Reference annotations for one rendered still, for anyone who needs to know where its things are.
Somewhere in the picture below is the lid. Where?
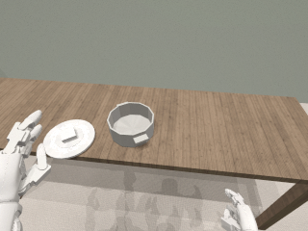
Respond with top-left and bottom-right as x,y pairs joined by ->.
43,119 -> 95,160

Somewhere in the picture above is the left robot hand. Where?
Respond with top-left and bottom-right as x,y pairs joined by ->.
0,110 -> 51,203

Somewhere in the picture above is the right robot hand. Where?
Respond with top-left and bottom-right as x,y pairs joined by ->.
220,189 -> 259,231

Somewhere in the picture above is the left robot forearm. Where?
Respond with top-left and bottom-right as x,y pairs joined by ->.
0,201 -> 23,231

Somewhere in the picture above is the knob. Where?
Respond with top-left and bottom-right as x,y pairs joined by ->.
60,127 -> 77,142

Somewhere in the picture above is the table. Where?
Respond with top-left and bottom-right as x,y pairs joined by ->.
0,77 -> 308,231

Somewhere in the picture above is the pot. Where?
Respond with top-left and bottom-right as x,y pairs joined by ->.
107,102 -> 154,148

